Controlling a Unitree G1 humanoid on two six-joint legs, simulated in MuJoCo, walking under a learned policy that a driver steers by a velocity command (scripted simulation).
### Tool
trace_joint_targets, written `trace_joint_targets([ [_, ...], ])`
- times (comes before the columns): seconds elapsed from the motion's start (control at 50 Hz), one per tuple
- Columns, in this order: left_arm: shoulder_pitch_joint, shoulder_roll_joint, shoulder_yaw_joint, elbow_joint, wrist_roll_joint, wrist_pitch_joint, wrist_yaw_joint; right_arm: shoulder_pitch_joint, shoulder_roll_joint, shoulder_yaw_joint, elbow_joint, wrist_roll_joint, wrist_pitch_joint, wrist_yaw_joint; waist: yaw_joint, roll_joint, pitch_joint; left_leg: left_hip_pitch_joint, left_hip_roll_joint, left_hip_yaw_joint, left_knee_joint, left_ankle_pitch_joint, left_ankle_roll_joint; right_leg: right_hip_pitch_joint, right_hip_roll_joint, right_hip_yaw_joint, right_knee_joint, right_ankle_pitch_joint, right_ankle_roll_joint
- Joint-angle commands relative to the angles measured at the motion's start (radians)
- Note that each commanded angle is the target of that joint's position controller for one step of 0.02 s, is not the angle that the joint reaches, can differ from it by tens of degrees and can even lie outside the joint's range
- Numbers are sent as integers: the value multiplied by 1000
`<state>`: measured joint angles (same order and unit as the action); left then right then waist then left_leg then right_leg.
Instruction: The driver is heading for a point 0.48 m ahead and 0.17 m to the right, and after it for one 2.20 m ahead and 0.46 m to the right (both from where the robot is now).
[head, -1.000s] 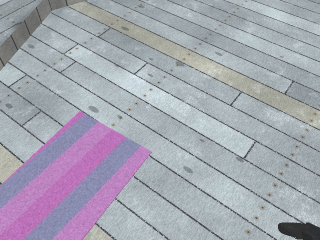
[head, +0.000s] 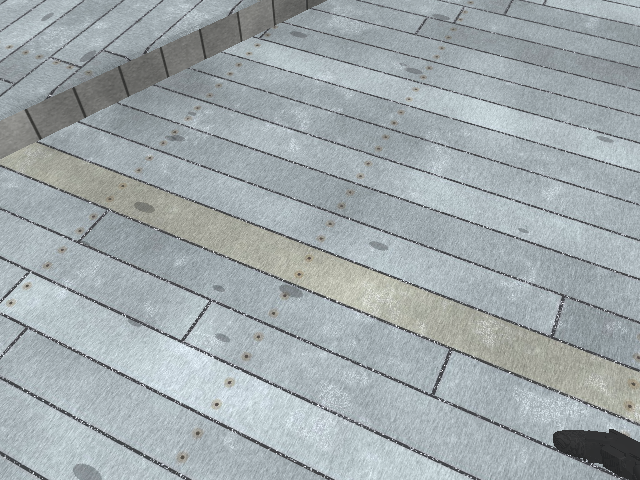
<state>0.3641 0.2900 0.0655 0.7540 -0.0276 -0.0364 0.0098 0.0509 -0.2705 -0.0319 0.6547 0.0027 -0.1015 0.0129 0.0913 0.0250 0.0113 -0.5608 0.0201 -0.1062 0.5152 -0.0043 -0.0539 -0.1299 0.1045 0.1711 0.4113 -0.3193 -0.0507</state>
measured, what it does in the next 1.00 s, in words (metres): walks ahead, turning right: left foot, then right foot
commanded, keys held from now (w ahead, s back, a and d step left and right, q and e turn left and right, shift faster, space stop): w+e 1.00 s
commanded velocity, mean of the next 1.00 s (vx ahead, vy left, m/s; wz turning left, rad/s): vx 0.50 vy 0.00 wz -0.58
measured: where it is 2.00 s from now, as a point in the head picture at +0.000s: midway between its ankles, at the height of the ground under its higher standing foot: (525, 298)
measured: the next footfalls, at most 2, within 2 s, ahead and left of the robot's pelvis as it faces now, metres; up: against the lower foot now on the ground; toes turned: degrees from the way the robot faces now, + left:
left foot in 0.06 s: +0.20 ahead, +0.14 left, +0.00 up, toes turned -7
right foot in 0.56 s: +0.41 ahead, -0.19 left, +0.00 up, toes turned -23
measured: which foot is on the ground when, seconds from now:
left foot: up 0.00-0.04, down 0.06-0.58, up 0.60-1.00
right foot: down 0.00-0.06, up 0.08-0.54, down 0.56-1.00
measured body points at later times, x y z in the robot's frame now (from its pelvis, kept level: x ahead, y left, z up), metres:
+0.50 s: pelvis +0.25 -0.01 -0.01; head +0.29 -0.03 +0.44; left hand +0.55 +0.14 -0.08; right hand +0.17 -0.30 -0.13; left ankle +0.16 +0.14 -0.74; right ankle +0.37 -0.19 -0.71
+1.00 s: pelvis +0.51 -0.13 +0.00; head +0.52 -0.16 +0.45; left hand +0.72 +0.09 -0.10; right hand +0.57 -0.46 -0.08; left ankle +0.73 -0.10 -0.71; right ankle +0.38 -0.17 -0.74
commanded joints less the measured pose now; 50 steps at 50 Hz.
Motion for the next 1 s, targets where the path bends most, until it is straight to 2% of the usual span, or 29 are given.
trace_joint_targets([
  [0.02,-15,154,42,-60,2,0,8,3,-128,-50,-66,9,-29,3,-74,-146,-40,202,-26,27,-68,-55,39,-44,-233,245,-7,205,-121],
  [0.04,-25,127,33,-69,6,0,6,85,-150,-64,-47,4,-33,-2,-117,-141,-83,337,-8,31,-97,-61,69,-72,-194,224,76,229,-93],
  [0.06,-34,68,12,-87,17,-6,1,222,-200,-80,-35,-15,-36,-12,-181,-67,-201,570,138,-95,-76,-104,135,-173,-139,153,312,161,-56],
  [0.08,90,1,-10,-116,1,-17,1,326,-286,-102,-6,-28,-21,-15,-150,219,-336,907,368,-495,-121,-258,295,-502,1,-2,637,-190,12],
  [0.1,99,84,0,-110,-12,-22,3,345,-227,-94,5,-5,-13,-8,-160,253,-313,904,421,-687,-185,-482,325,-664,-68,-7,814,-268,29],
  [0.12,13,151,20,-109,-10,-16,3,302,-157,-74,-7,-2,-9,-11,-184,134,-183,796,371,-548,-204,-504,281,-702,-108,-2,876,-177,37],
  [0.14,-50,150,23,-122,1,-10,4,255,-133,-64,-11,-9,-3,-13,-175,71,-106,683,324,-405,-214,-390,247,-684,-139,-33,875,-101,45],
  [0.16,-84,140,25,-135,9,-8,1,218,-110,-56,-4,-12,1,-12,-156,61,-48,590,282,-309,-240,-285,235,-665,-162,-38,834,-48,50],
  [0.2,-88,105,25,-146,2,1,-12,195,-90,-49,7,-18,-3,-13,-126,96,-2,476,234,-168,-286,-141,221,-594,-199,-54,782,-3,53],
  [0.22,-83,81,20,-151,-2,7,-15,186,-99,-52,19,-14,-5,-12,-111,112,-6,459,235,-135,-311,-134,233,-588,-204,-69,757,7,60],
  [0.24,-96,74,21,-148,2,14,-12,188,-91,-53,27,-10,-9,-12,-118,73,0,451,213,-85,-331,-103,223,-586,-206,-72,756,34,57],
  [0.26,-110,60,15,-167,2,18,-14,186,-127,-61,38,-11,-12,-13,-103,102,6,437,245,-70,-345,-70,244,-600,-212,-72,712,57,67],
  [0.32,-166,53,9,-178,7,17,-23,188,-151,-71,62,-12,-8,-16,-117,49,12,468,241,35,-356,14,243,-608,-223,-85,568,172,79],
  [0.4,-289,31,-3,-207,6,4,-48,220,-184,-76,95,-1,4,-21,-161,38,36,502,229,159,-349,65,209,-551,-202,-146,352,330,54],
  [0.48,-362,50,4,-246,3,6,-68,253,-217,-87,125,20,23,-20,-166,41,63,600,261,218,-304,172,180,-521,-176,-196,243,253,6],
  [0.52,-320,82,21,-250,11,11,-70,250,-250,-97,127,29,35,-26,-122,75,17,632,261,260,-174,501,157,-405,-115,-253,222,149,-37],
  [0.54,-225,116,41,-229,12,16,-67,242,-261,-100,125,34,42,-29,-62,75,-39,625,246,287,-33,646,143,-276,-72,-279,196,130,-65],
  [0.56,-56,167,73,-184,12,21,-58,234,-242,-93,124,32,46,-34,29,48,-128,531,213,318,182,650,114,-30,-30,-279,137,196,-108],
  [0.58,88,250,101,-153,4,33,-36,261,-178,-67,103,-6,41,-34,68,-102,-220,253,161,320,507,195,69,282,-189,-29,136,235,-175],
  [0.6,15,332,102,-187,-4,20,-35,308,-81,-30,36,-21,13,-22,-46,-336,-340,-145,-60,184,848,-576,20,533,-427,587,-36,1,-381],
  [0.62,39,239,76,-201,4,6,-42,214,-180,-50,36,12,-21,-5,34,-187,-378,-245,-12,1,910,-545,40,529,-436,624,-114,-81,-351],
  [0.64,23,192,60,-183,11,-6,-40,141,-188,-49,16,41,-35,3,30,-132,-243,-294,29,17,879,-462,61,429,-409,490,-119,-51,-299],
  [0.66,-18,180,52,-180,8,-17,-42,131,-161,-42,23,17,-41,-4,-18,-23,-143,-231,70,12,778,-378,65,260,-364,367,-104,168,-252],
  [0.68,-90,152,44,-187,12,-17,-39,142,-163,-47,31,-5,-35,-11,-67,-30,-119,-177,98,14,697,-324,56,161,-330,290,-123,211,-238],
  [0.7,-134,143,38,-204,24,-18,-36,163,-176,-51,38,-6,-24,-10,-100,-72,-94,-103,111,7,664,-300,48,55,-306,259,-150,273,-242],
  [0.74,-149,130,34,-199,18,-22,-28,176,-161,-51,46,-11,-2,-10,-120,-74,-69,-59,104,25,598,-283,19,-38,-279,204,-180,346,-248],
  [0.82,-103,166,44,-167,19,-14,0,46,-109,-34,15,-21,6,-11,-83,-66,-23,-53,67,49,324,-75,-22,-112,-217,101,-178,402,-208],
  [0.9,-36,173,47,-129,4,-5,12,-89,-84,-21,-17,0,-1,5,-24,-98,-10,32,13,53,93,77,-16,-116,-202,111,-152,284,-165],
  [1.0,-6,166,49,-100,1,7,21,-91,-143,-44,-29,7,-20,19,-39,-143,-6,109,-3,20,-16,-28,29,-12,-247,250,-36,211,-137],
])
